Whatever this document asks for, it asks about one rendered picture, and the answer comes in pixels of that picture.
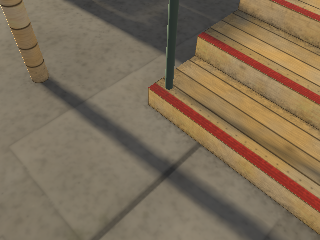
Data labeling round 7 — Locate stairs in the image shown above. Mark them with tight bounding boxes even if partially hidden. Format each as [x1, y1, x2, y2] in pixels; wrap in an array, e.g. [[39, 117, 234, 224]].
[[148, 0, 320, 235]]

